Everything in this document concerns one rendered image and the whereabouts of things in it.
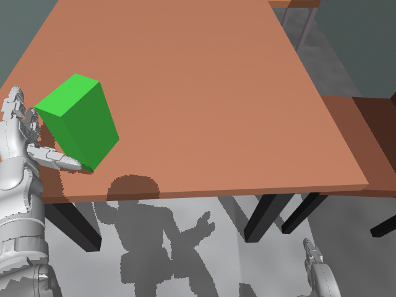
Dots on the right robot hand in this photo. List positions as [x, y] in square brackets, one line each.
[320, 276]

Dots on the carton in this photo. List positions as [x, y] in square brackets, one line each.
[77, 115]

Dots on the table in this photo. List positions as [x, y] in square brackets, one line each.
[209, 98]

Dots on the chair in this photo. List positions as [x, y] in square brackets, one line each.
[368, 126]
[288, 4]

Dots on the left robot arm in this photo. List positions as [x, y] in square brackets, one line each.
[24, 253]

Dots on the left robot hand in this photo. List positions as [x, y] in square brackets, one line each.
[19, 138]

